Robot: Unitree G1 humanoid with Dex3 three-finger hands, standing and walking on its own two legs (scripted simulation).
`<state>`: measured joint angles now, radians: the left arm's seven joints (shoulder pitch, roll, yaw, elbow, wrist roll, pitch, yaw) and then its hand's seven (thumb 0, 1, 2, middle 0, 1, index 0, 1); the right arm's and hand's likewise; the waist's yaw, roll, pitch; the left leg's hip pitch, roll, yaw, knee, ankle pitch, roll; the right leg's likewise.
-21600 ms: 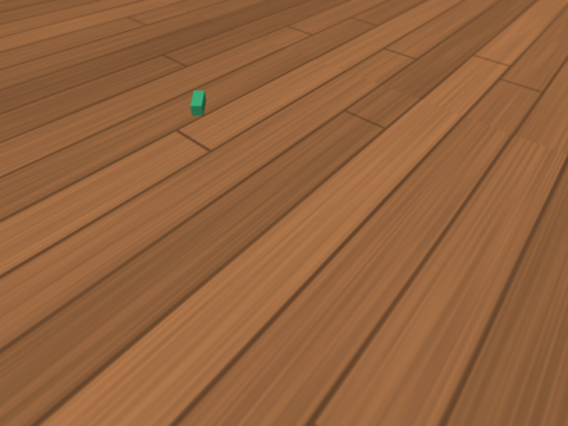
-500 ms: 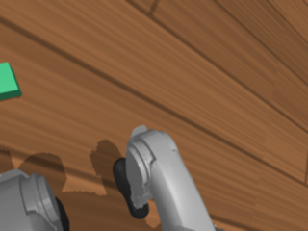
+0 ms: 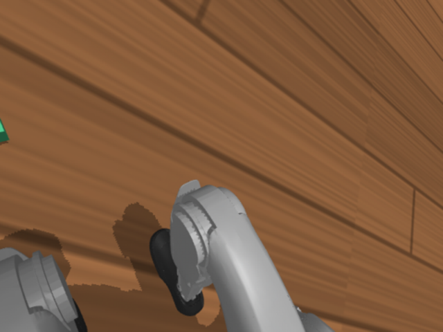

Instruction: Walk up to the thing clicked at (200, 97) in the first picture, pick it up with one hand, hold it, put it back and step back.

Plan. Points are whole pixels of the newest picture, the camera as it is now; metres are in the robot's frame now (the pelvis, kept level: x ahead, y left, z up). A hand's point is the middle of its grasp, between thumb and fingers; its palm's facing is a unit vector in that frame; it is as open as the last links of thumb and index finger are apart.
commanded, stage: rest palm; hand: left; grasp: from above
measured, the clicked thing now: out of the picture +0.50 +0.27 -0.28
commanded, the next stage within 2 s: close in 0.28 s
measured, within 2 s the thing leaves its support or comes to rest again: neither
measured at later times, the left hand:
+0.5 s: hand out of the picture +0.49 +0.26 -0.26, palm faces -0.45 -0.14 -0.88, open 13.0 cm
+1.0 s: hand out of the picture +0.48 +0.27 -0.26, palm faces -0.46 -0.13 -0.88, open 11.7 cm
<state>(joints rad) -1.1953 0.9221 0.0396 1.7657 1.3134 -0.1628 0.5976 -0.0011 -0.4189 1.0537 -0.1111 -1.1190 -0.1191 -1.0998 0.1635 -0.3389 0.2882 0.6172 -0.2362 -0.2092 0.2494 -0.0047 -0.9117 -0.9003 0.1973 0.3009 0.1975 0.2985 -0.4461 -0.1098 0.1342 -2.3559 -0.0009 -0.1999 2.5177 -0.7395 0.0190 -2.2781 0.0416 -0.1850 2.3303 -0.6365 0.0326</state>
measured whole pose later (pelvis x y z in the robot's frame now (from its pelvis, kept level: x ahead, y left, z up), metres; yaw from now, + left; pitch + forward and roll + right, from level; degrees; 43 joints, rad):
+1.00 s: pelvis +0.00 +0.00 +0.01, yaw -1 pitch +31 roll -15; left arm -1.21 0.99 -0.01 1.76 1.25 -0.15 0.59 0.00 -0.18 0.88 -0.26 -1.04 -0.29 -1.00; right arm 0.17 -0.36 0.35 0.58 -0.23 -0.23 0.25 0.00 -0.91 -0.90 0.20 0.30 0.20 0.30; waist -0.46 -0.15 0.20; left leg -2.33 0.01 -0.22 2.50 -0.73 0.02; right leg -2.25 0.05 -0.20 2.30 -0.62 0.04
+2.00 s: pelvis -0.01 +0.00 +0.01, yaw -2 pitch +30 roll -16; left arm -1.21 1.01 -0.01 1.75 1.24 -0.15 0.59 -0.01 -0.11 0.81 -0.44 -1.00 -0.47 -0.93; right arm 0.15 -0.37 0.37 0.54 -0.23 -0.22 0.23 0.00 -0.91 -0.90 0.20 0.30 0.20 0.30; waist -0.47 -0.15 0.22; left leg -2.32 0.01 -0.23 2.49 -0.73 0.02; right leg -2.23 0.06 -0.21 2.28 -0.61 0.04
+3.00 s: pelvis +0.00 -0.01 +0.03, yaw +5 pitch +35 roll -9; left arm -1.06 0.73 -0.01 1.40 1.20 -0.10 0.29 0.00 -0.09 0.69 -0.58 -0.79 -0.60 -0.74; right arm 0.17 -0.31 0.16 0.62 -0.14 -0.06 0.19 0.00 -0.92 -0.90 0.20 0.30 0.20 0.30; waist -0.32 -0.01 0.00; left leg -2.31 -0.01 -0.14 2.39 -0.70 0.00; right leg -2.26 0.02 -0.13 2.27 -0.63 0.00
